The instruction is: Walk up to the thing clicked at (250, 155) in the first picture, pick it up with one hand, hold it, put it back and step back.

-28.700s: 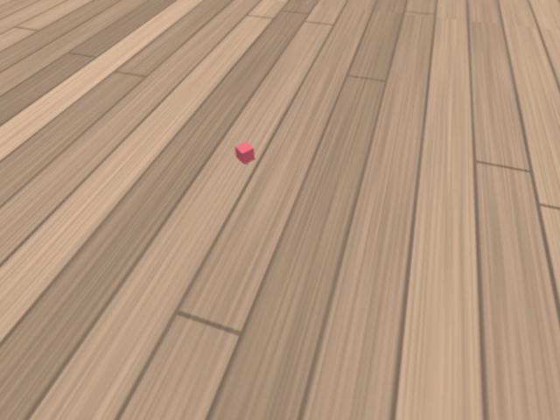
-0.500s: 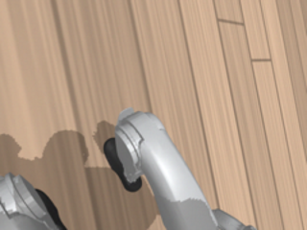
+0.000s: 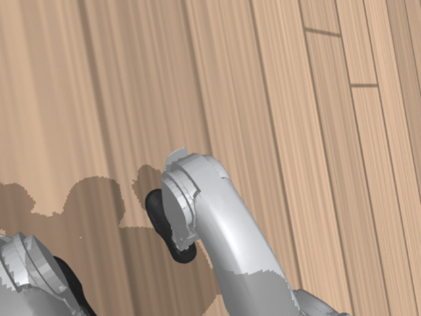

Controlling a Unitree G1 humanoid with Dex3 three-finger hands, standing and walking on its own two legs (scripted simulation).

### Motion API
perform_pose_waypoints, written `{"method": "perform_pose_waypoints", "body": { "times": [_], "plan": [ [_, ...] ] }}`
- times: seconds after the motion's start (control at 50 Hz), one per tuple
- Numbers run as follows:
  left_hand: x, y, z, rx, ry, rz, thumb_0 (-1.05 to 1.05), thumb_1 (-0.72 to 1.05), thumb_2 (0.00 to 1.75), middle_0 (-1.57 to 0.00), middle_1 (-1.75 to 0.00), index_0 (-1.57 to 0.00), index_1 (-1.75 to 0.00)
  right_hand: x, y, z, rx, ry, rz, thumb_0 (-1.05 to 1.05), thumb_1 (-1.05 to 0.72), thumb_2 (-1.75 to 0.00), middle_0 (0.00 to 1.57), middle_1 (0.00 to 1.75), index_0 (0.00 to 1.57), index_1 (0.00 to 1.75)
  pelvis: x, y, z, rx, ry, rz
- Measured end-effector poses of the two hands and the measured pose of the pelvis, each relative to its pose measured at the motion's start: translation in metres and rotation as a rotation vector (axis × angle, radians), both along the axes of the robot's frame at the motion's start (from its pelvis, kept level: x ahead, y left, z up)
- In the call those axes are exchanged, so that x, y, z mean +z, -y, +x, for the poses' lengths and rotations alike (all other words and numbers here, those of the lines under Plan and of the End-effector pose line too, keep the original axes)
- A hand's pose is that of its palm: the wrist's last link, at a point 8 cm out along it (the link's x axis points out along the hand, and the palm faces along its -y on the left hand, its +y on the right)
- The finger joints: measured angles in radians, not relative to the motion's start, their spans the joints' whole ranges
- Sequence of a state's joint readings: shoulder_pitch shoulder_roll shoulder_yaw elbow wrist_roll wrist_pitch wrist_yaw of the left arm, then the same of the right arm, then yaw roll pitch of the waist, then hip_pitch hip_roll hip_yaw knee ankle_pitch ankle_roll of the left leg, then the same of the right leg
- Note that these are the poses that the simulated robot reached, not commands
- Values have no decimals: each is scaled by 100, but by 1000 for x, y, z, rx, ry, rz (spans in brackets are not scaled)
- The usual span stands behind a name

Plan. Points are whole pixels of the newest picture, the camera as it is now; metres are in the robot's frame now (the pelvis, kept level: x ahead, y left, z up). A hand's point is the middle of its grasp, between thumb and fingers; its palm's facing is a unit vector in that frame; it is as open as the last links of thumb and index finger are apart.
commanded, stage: withdraw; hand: left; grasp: from above
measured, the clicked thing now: out of the picture +0.45 +0.33 -0.29
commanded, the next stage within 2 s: home in 0.68 s
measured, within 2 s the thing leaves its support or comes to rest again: rests again in 0.18 s
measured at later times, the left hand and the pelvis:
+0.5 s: hand out of the picture +0.41 +0.35 -0.10, palm faces -0.49 -0.17 -0.85, open 12.9 cm; pelvis +0.00 -0.01 +0.03, yaw +8 degrees
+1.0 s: hand out of the picture +0.46 +0.33 -0.13, palm faces -0.30 -0.18 -0.94, open 12.4 cm; pelvis +0.01 -0.01 +0.02, yaw +7 degrees
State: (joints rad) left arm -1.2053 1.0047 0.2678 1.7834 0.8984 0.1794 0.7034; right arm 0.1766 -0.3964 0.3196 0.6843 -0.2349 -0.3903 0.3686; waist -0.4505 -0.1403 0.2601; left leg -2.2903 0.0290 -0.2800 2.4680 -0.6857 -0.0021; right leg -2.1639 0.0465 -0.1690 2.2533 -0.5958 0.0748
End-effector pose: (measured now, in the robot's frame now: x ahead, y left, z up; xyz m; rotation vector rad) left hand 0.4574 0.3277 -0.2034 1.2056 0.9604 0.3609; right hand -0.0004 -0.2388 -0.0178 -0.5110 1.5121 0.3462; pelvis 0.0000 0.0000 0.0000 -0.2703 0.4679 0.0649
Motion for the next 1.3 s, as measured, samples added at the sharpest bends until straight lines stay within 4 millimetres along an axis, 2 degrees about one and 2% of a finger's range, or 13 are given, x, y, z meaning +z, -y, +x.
{"method": "perform_pose_waypoints", "body": {
  "times": [0.08, 0.16, 0.34, 0.42, 0.5, 0.58, 0.68, 0.82, 0.92, 1.02, 1.12, 1.2, 1.3],
  "plan": [
    [19, -2, 8, -59, 53, 19, 0, -29, 80, -33, -80, -33, -80, -3, 3, 5, -23, 10, 7, 0, -90, -89, 20, 30, 20, 30, 3, 2, 2, 1, -22, 11],
    [55, -3, 10, -153, 99, 45, 0, -26, 76, -34, -75, -34, -75, -13, 8, 21, -70, 49, 14, 0, -90, -89, 20, 30, 20, 30, 8, 4, 7, 3, -66, 26],
    [134, -17, -19, -344, -23, 61, 0, -27, 81, -31, -75, -29, -77, -44, 18, 98, -130, 250, 37, 0, -91, -90, 20, 30, 20, 30, 21, 3, 10, 41, -100, 76],
    [154, -23, -30, -434, -84, 29, 0, -29, 83, -29, -77, -28, -79, -48, 17, 129, -99, 322, 38, 0, -91, -90, 20, 30, 20, 30, 27, 6, 5, 62, -81, 103],
    [161, -28, -35, -527, -121, -5, 0, -31, 86, -28, -79, -26, -81, -50, 20, 145, -70, 355, 3, 0, -91, -90, 20, 30, 20, 30, 27, 10, 1, 73, -71, 118],
    [155, -35, -35, -612, -126, -25, 0, -30, 87, -27, -80, -25, -82, -51, 26, 146, -52, 345, -63, 0, -90, -90, 20, 30, 20, 30, 22, 12, 1, 74, -71, 118],
    [136, -37, -27, -699, -99, -25, 0, -29, 89, -26, -83, -25, -84, -53, 33, 129, -42, 269, -147, 0, -89, -89, 20, 30, 20, 30, 12, 12, 3, 70, -76, 109],
    [108, -18, -6, -721, 18, 20, 0, -31, 90, -22, -86, -22, -86, -52, 37, 93, -95, 154, -217, 0, -89, -89, 20, 30, 20, 30, 5, 7, 7, 68, -99, 87],
    [109, -6, 2, -636, 76, 56, 0, -25, 90, -23, -79, -22, -79, -49, 35, 75, -174, 129, -214, 0, -89, -89, 20, 30, 20, 30, 8, 7, 11, 63, -130, 92],
    [137, -3, 2, -501, 98, 24, 0, -11, 89, -24, -67, -22, -68, -43, 30, 71, -244, 138, -175, 0, -89, -89, 20, 30, 20, 30, 23, 7, 14, 60, -157, 103],
    [181, -4, -17, -380, 104, -93, 0, 9, 88, -24, -56, -22, -58, -28, 21, 83, -302, 179, -118, 0, -89, -89, 20, 30, 20, 30, 53, 7, 17, 68, -173, 111],
    [217, -4, -48, -313, 99, -209, 0, 29, 87, -23, -48, -21, -49, -8, 15, 108, -310, 236, -72, 0, -90, -89, 20, 30, 20, 30, 84, 7, 19, 75, -174, 123],
    [256, 2, -95, -235, 143, -371, 0, 58, 88, -22, -38, -21, -39, 27, 8, 154, -258, 346, -30, 0, -90, -89, 20, 30, 20, 30, 123, 8, 20, 88, -156, 140]
  ]
}}
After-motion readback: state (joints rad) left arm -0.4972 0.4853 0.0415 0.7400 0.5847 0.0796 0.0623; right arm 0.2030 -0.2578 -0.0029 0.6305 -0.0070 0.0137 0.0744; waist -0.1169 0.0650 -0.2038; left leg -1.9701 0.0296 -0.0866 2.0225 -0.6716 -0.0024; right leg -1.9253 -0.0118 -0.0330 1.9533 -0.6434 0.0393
